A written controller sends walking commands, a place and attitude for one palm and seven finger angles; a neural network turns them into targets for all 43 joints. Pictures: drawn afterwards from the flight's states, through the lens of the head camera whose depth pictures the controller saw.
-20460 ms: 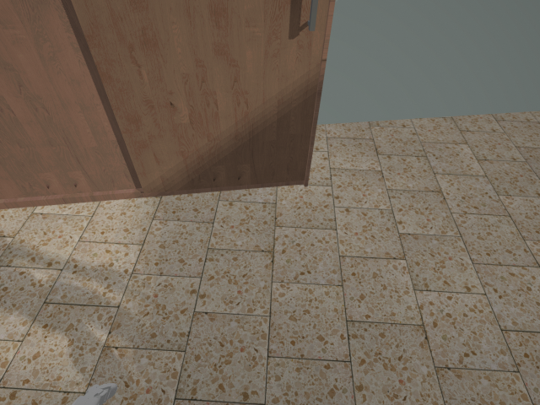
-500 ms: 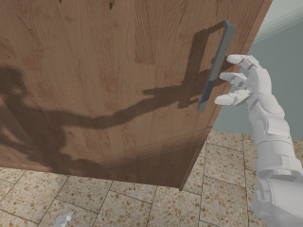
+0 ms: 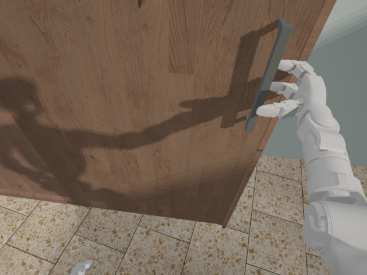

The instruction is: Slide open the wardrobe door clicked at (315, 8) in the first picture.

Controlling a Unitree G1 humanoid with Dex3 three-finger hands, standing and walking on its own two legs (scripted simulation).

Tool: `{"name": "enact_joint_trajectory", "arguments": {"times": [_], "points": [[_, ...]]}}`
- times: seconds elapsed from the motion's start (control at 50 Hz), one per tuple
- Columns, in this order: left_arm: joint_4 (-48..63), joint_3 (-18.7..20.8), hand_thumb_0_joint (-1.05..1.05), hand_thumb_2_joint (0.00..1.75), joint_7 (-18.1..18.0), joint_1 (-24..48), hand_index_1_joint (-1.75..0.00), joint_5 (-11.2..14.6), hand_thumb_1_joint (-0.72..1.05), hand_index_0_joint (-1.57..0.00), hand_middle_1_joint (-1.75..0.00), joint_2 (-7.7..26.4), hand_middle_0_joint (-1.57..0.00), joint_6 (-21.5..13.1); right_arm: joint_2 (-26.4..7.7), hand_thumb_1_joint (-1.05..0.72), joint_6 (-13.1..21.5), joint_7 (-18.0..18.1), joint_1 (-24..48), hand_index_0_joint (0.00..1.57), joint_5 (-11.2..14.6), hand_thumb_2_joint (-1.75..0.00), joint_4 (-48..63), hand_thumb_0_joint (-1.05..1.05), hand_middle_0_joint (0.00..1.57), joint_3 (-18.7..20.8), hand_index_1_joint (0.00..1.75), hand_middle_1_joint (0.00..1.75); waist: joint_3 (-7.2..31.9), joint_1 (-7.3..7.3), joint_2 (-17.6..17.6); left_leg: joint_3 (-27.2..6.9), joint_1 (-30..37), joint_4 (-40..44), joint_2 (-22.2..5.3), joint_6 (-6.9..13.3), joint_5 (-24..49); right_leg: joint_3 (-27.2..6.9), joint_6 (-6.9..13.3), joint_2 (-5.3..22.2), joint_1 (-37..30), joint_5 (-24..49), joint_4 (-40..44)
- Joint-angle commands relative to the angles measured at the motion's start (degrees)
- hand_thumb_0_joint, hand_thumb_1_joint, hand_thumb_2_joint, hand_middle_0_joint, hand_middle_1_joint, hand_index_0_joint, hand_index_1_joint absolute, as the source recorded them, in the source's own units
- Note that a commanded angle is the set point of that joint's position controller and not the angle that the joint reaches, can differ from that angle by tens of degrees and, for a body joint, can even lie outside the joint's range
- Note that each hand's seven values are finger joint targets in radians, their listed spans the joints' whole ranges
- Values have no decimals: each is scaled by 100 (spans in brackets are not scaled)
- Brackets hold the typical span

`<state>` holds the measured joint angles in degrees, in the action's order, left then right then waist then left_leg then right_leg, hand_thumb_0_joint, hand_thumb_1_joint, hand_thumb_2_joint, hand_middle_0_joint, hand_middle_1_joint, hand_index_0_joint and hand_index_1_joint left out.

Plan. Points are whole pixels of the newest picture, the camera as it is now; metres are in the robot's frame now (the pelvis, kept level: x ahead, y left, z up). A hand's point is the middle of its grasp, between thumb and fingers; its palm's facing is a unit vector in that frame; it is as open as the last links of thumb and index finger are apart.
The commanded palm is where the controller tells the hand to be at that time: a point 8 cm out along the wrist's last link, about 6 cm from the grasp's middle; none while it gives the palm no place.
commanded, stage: feel for the door with the fingertips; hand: right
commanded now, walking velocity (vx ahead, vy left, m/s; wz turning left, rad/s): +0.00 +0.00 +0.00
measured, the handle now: (262, 84) +0.51 -0.12 +0.19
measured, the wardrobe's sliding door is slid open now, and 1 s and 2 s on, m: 0.00 0.00 0.00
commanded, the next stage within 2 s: slide the fingers in behind the handle in 0.18 s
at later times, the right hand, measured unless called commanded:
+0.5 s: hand (279, 92) +0.46 -0.14 +0.20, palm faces +0.02 +1.00 +0.00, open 13.7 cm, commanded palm +0.44 -0.19 +0.20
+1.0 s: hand (265, 92) +0.46 -0.11 +0.20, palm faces +0.00 +1.00 +0.02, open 14.0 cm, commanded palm +0.43 -0.17 +0.20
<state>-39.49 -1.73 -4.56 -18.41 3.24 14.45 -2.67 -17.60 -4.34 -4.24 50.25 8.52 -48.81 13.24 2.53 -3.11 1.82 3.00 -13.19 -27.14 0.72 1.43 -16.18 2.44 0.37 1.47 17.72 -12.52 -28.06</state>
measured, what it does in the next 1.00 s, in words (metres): stands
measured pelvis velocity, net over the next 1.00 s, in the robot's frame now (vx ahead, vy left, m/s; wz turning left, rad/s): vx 0.00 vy -0.01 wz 0.01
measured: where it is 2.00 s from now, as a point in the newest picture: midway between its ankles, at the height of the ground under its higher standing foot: outside the picture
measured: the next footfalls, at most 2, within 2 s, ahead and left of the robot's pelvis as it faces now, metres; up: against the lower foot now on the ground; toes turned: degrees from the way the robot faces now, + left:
none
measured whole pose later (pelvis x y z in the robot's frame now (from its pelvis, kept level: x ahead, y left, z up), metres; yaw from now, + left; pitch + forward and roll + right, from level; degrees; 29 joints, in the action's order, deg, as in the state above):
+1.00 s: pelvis +0.00 -0.01 +0.00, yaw +0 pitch +3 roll +0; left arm -39.8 -1.3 -3.1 -18.4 3.1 14.1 -5.1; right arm -13.2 -3.0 -0.8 50.2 7.8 -47.2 11.3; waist 3.3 -3.0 1.8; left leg 2.4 -15.0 -28.8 0.5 1.0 -16.7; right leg 3.0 0.7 1.4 19.4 -13.3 -29.7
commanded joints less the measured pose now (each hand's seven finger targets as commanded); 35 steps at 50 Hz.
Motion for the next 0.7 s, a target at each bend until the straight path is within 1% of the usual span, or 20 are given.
{"name": "enact_joint_trajectory", "arguments": {"times": [0.0, 0.02, 0.08, 0.1, 0.12, 0.14, 0.18, 0.28, 0.3, 0.34, 0.36, 0.42, 0.44, 0.46, 0.5, 0.52, 0.54, 0.6, 0.62, 0.68], "points": [[625, 323, 0, 90, -20, 56, -30, 32, 90, -20, -30, 771, -20, -289, -1041, 50, 630, -105, 3146, 30, 101, -30, 1407, 0, 30, 127, 120, 120, 1816, -67, -269, -178, -2, 344, 30, -35, 1927, -220, 266, -119, -1292, 1262, 68], [630, 338, 0, 90, -17, 43, -30, 27, 90, -20, -30, 792, -20, -299, -1012, 50, 656, -111, 3064, 30, 124, -30, 1390, 0, 30, 103, 120, 120, 1802, -62, -331, -180, 26, 353, 29, -43, 1911, -213, 283, -118, -1257, 1272, 47], [551, 347, 0, 90, -9, 16, -30, 47, 90, -20, -30, 780, -20, -348, -927, 50, 649, -92, 3366, 30, 107, -30, 1364, 0, 30, 7, 120, 120, 1743, -115, -60, -186, -218, 387, 42, -44, 1740, -224, 268, -114, -1344, 1153, 51], [503, 334, 0, 90, -6, -32, -30, 42, 90, -20, -30, 796, -20, -350, -967, 50, 635, -81, 3420, 30, 92, -30, 1239, 0, 30, 7, 120, 120, 1602, -149, -98, -175, -277, 401, 46, -43, 1632, -245, 265, -110, -1251, 1063, 68], [470, 356, 0, 90, -14, -97, -30, 24, 90, -20, -30, 838, -20, -343, -1174, 50, 648, -40, 3374, 30, 74, -30, 1123, 0, 30, 166, 120, 120, 1574, -149, -396, -164, -189, 418, 42, -56, 1588, -254, 287, -103, -1153, 1032, 56], [477, 342, 0, 90, -12, -42, -30, 47, 90, -20, -30, 822, -20, -352, -1041, 50, 638, -44, 3486, 30, 51, -30, 1110, 0, 30, 26, 120, 120, 1535, -168, -189, -187, -283, 411, 34, -58, 1532, -239, 276, -111, -1134, 955, 87], [424, 350, 0, 90, -4, -104, -30, 31, 90, -20, -30, 807, -20, -407, -853, 50, 653, -26, 3746, 30, 27, -30, 978, 0, 30, -123, 120, 120, 1562, -243, -137, -178, -464, 424, 44, -62, 1398, -269, 268, -115, -1218, 872, 62], [278, 344, 0, 90, 4, -284, -30, -2, 90, -20, -30, 863, -20, -462, -1046, 50, 771, 22, 4118, 30, -39, -30, 437, 0, 30, -44, 120, 120, 1455, -365, -226, -170, -704, 413, 33, -73, 1031, -337, 256, -102, -1051, 576, 40], [290, 338, 0, 90, 17, -281, -30, -3, 90, -20, -30, 848, -20, -484, -977, 50, 816, 6, 4139, 30, -52, -30, 426, 0, 30, -99, 120, 120, 1488, -336, -68, -167, -723, 383, 29, -53, 1001, -343, 239, -112, -1062, 572, 33], [314, 340, 0, 90, 36, -301, -30, -16, 90, -20, -30, 866, -20, -511, -1053, 50, 883, -6, 3873, 30, -32, -30, 274, 0, 30, 38, 120, 120, 1653, -267, -241, -163, -634, 333, 31, -49, 1066, -358, 249, -109, -1044, 631, 4], [321, 336, 0, 90, 45, -294, -30, -5, 90, -20, -30, 864, -20, -521, -938, 50, 908, -40, 4010, 30, -29, -30, 317, 0, 30, -116, 120, 120, 1640, -335, -146, -160, -708, 331, 27, -56, 1014, -351, 237, -107, -1064, 580, -4], [366, 358, 0, 90, 83, -330, -30, -28, 90, -20, -30, 865, -20, -576, -854, 50, 1051, -60, 3882, 30, 12, -30, 498, 0, 30, -119, 120, 120, 1912, -258, -175, -117, -617, 246, 47, -26, 1127, -399, 228, -87, -1236, 816, -60], [391, 348, 0, 90, 99, -267, -30, -4, 90, -20, -30, 848, -20, -582, -832, 50, 1049, -72, 3746, 30, 37, -30, 490, 0, 30, -80, 120, 120, 1896, -210, -14, -141, -670, 241, 50, -24, 1162, -361, 221, -87, -1270, 821, -62], [386, 333, 0, 90, 98, -280, -30, -9, 90, -20, -30, 857, -20, -577, -872, 50, 1060, -70, 3811, 30, 35, -30, 541, 0, 30, -74, 120, 120, 1856, -217, -106, -113, -649, 228, 58, -20, 1148, -390, 207, -80, -1228, 803, -44], [416, 323, 0, 90, 102, -243, -30, 12, 90, -20, -30, 840, -20, -600, -662, 50, 1048, -95, 3872, 30, 67, -30, 552, 0, 30, -249, 120, 120, 1663, -270, -143, -107, -747, 259, 69, -30, 979, -388, 206, -77, -1150, 603, -14], [426, 338, 0, 90, 96, -272, -30, -4, 90, -20, -30, 864, -20, -600, -807, 50, 1037, -72, 3644, 30, 96, -30, 424, 0, 30, -74, 120, 120, 1614, -199, -396, -98, -650, 280, 64, -35, 933, -390, 229, -69, -1018, 567, -15], [443, 328, 0, 90, 96, -226, -30, 5, 90, -20, -30, 880, -20, -597, -987, 50, 1028, -41, 3635, 30, 88, -30, 465, 0, 30, 83, 120, 120, 1592, -166, -411, -123, -603, 271, 64, -40, 966, -371, 236, -71, -949, 539, 21], [507, 322, 0, 90, 106, -163, -30, 10, 90, -20, -30, 828, -20, -598, -1006, 50, 1006, 47, 3613, 30, 46, -30, 769, 0, 30, 142, 120, 120, 1765, -72, -166, -123, -539, 219, 64, -20, 1044, -347, 212, -75, -1041, 658, 20], [538, 337, 0, 90, 119, -189, -30, -7, 90, -20, -30, 842, -20, -594, -1030, 50, 1023, 96, 3414, 30, 10, -30, 885, 0, 30, 154, 120, 120, 1887, -34, -259, -105, -406, 200, 62, -15, 1120, -342, 219, -67, -1067, 790, -2], [565, 334, 0, 90, 141, -88, -30, 25, 90, -20, -30, 787, -20, -591, -746, 50, 943, 118, 3283, 30, -32, -30, 1103, 0, 30, -70, 120, 120, 1743, -72, -111, -103, -545, 207, 83, -19, 1203, -312, 200, -46, -1171, 871, -8]]}}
